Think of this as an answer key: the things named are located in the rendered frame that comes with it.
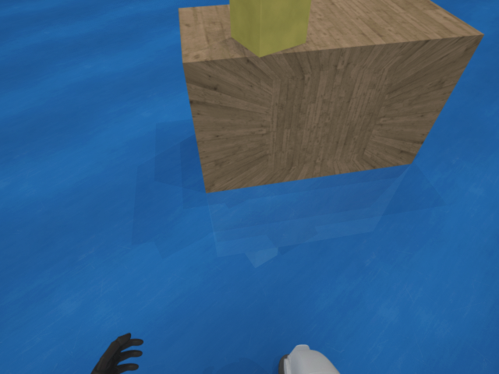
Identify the pedestal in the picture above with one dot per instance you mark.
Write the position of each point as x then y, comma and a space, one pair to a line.
362, 93

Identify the right robot shin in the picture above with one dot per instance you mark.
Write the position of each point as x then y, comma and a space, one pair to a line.
300, 347

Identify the carton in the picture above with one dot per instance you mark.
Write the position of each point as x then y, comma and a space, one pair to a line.
268, 26

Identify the left robot hand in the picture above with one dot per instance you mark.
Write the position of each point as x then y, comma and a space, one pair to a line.
113, 355

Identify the robot right thigh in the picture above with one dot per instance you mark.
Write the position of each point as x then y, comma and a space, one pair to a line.
308, 362

